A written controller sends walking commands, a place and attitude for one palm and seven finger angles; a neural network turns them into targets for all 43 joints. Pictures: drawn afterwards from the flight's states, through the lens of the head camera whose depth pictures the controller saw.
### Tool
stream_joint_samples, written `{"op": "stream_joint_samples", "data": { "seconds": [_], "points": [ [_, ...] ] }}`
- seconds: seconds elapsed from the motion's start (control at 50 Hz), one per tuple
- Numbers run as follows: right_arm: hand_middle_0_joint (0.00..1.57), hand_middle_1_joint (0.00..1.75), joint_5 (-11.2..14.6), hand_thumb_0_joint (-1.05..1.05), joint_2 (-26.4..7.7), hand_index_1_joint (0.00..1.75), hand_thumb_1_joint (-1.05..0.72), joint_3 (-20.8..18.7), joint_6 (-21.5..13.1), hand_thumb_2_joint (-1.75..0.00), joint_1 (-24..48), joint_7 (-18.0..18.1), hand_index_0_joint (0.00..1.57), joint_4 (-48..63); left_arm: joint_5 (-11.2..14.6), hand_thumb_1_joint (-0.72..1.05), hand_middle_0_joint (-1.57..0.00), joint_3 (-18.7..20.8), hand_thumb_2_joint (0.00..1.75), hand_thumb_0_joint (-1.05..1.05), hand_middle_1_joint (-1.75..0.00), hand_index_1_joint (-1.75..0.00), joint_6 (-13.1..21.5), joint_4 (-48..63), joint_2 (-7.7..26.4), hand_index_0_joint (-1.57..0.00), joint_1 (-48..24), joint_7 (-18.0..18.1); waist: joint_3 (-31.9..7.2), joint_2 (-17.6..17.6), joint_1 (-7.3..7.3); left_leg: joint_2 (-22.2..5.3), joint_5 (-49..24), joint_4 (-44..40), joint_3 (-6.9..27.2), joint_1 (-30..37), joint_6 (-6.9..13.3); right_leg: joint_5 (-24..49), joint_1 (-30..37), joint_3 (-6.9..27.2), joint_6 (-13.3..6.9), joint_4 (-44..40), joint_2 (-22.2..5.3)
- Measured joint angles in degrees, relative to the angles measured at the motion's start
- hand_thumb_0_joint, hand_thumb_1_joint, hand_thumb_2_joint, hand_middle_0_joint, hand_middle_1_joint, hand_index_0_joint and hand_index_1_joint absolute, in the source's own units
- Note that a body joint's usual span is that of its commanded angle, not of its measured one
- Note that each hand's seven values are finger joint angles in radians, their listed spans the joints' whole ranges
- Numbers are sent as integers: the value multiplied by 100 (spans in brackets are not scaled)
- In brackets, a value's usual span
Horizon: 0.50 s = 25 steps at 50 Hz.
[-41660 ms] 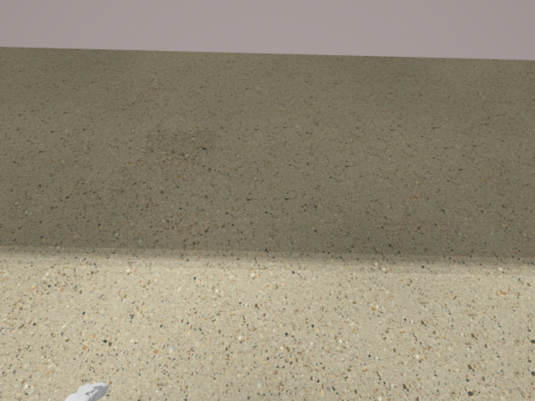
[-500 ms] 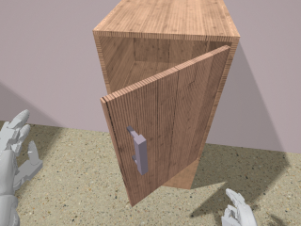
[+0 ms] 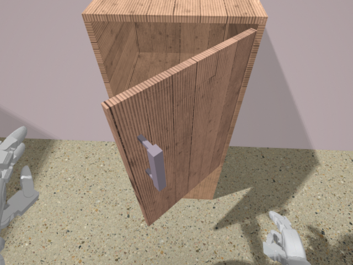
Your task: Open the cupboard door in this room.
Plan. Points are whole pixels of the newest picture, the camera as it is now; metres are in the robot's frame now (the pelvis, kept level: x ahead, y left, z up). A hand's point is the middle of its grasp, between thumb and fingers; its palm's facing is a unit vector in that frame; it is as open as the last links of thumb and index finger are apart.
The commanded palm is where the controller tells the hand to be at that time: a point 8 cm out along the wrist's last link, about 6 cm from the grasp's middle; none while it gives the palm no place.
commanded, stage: step back with the hand held close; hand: left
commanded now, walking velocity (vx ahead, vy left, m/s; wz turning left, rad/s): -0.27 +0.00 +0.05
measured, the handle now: (151, 163) +0.30 +0.08 +0.08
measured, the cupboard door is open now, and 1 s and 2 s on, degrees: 44 44 44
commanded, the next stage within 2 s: stop stepping back and stand still in 0.86 s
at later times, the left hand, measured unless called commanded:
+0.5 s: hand out of the picture +0.11 +0.29 +0.15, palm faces +0.46 -0.74 -0.48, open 7.4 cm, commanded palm +0.04 +0.33 +0.17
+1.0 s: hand out of the picture +0.03 +0.28 +0.16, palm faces +0.32 -0.82 -0.48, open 7.4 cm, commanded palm -0.04 +0.32 +0.17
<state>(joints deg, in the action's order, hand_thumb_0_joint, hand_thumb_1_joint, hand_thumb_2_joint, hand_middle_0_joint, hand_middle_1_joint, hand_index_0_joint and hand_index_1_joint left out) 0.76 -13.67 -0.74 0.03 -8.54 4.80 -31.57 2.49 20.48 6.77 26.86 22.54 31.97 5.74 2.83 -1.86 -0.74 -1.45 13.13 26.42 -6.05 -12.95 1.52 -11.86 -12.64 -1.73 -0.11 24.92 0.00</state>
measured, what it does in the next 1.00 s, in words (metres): walks backwards: right foot, then left foot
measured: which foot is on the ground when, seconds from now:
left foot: down 0.00-0.70, up 0.72-0.80, down 0.82-1.00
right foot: down 0.00-0.42, up 0.44-0.62, down 0.64-0.88, up 0.90-1.00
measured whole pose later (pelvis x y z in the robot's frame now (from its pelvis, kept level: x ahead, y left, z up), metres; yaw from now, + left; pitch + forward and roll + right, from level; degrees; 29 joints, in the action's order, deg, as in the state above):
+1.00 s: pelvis -0.19 +0.03 +0.00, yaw -1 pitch +0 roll -4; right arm -0.5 -11.6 -0.8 -6.7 -7.4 3.4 -33.2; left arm 3.4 25.2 11.1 33.2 28.0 31.6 7.2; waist 3.8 1.5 -0.1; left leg -1.0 1.5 22.4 -1.5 -21.5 3.8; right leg -28.1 -19.9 1.9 0.7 49.9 4.5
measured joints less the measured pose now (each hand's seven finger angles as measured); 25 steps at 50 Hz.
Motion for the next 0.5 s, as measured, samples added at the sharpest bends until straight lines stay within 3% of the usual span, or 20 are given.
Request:
{"op": "stream_joint_samples", "data": {
  "seconds": [0.16, 0.4, 0.5],
  "points": [
    [20, 30, 15, 1, 47, 30, -90, -42, -27, -90, -178, 33, 20, 104, -29, 89, -21, 302, 90, 1, -30, -30, 159, 350, 240, -22, 108, 148, 51, 190, 35, 60, -86, 313, -19, -398, 93, 52, -427, 17, 51, 390, -85],
    [20, 30, -51, 1, 106, 30, -90, 76, -359, -90, -421, 8, 20, -96, -156, 89, -21, 305, 90, 1, -30, -30, 424, 416, -53, -22, -45, 341, 54, 157, 25, 99, 68, 980, 145, -1091, 188, 204, -913, -93, 78, 715, -121],
    [20, 30, -82, 2, 230, 30, -90, 57, -499, -90, -538, 33, 20, -176, -220, 89, -21, 409, 90, 1, -30, -30, 472, 367, 95, -22, -213, 330, 100, 94, 113, 123, -398, 803, 324, -1120, 293, -738, -921, 114, 82, 1767, 138]
  ]
}}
